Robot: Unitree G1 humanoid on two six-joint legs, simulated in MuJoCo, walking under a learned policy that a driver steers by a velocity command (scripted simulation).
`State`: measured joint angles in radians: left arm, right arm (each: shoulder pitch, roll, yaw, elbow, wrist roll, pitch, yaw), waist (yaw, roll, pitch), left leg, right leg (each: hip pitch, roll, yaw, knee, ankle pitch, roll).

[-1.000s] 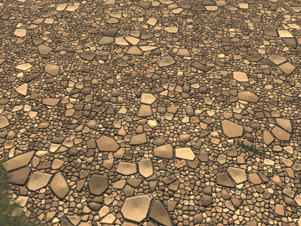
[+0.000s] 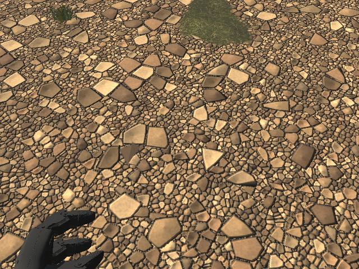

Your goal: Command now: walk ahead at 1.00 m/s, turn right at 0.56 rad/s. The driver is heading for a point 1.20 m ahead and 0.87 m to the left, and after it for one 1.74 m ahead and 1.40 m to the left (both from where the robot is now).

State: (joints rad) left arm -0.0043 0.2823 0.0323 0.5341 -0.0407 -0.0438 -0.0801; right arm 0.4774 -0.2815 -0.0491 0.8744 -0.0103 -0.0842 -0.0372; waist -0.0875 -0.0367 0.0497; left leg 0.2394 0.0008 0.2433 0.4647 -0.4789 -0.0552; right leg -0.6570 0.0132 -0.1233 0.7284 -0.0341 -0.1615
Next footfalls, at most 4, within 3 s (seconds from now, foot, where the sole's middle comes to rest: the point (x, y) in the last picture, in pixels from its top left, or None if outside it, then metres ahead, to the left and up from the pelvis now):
0.02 right None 0.21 -0.04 -0.73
0.48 left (132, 219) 0.65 0.16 -0.73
0.90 right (138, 130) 1.08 0.13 -0.73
1.38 left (36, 123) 1.17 0.60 -0.73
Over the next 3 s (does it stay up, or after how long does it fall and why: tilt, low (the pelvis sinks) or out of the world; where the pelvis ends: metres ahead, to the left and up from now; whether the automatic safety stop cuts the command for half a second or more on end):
stays up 1.66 1.57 0.04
